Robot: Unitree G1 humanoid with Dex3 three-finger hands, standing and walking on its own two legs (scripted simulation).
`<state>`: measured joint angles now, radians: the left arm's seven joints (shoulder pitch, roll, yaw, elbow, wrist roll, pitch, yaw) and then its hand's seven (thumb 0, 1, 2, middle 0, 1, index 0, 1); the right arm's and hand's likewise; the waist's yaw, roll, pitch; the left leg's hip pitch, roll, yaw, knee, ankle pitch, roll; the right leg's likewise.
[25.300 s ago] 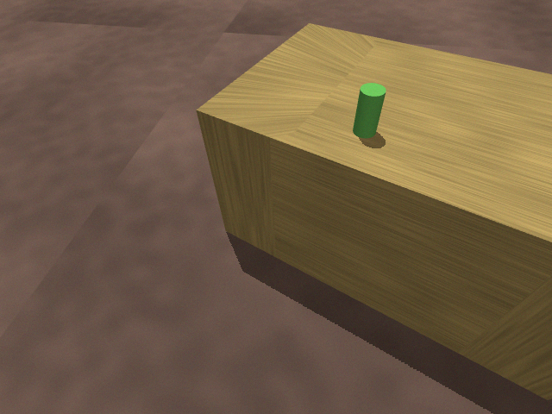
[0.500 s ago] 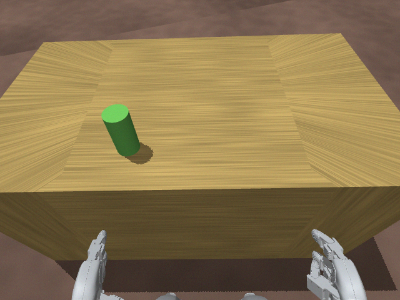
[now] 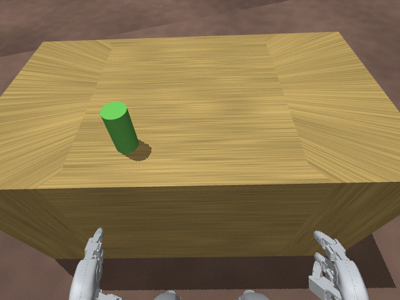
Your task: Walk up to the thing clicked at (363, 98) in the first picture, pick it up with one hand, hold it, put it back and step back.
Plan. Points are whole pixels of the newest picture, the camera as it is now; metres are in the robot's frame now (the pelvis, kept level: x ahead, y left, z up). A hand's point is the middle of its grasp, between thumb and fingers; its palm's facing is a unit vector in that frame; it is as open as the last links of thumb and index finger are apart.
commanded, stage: home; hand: left
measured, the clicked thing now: (121, 128) +0.52 +0.23 +0.01
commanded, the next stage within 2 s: stand in 1.38 s
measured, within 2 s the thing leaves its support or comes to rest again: neither
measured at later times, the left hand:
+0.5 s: hand (119, 277) +0.18 +0.18 -0.04, palm faces +0.11 -0.97 -0.23, open 17.4 cm
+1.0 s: hand (117, 281) +0.17 +0.18 -0.04, palm faces +0.11 -0.96 -0.24, open 17.5 cm
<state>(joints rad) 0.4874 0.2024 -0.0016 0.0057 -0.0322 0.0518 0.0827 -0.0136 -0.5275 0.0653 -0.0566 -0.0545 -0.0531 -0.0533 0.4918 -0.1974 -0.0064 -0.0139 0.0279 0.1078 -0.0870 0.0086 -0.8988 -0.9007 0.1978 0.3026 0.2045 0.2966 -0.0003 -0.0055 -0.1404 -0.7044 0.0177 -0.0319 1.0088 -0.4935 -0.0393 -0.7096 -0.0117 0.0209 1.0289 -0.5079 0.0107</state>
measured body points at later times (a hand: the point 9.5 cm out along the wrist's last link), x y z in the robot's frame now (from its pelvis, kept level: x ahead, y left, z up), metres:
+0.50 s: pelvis +0.00 +0.01 +0.00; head +0.04 +0.00 +0.45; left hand +0.17 +0.23 -0.02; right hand +0.16 -0.22 -0.02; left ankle +0.01 +0.14 -0.67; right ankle +0.00 -0.12 -0.67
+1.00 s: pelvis +0.00 +0.01 +0.00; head +0.03 +0.01 +0.45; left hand +0.16 +0.23 -0.02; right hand +0.16 -0.23 -0.05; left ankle +0.01 +0.14 -0.67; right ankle +0.00 -0.12 -0.67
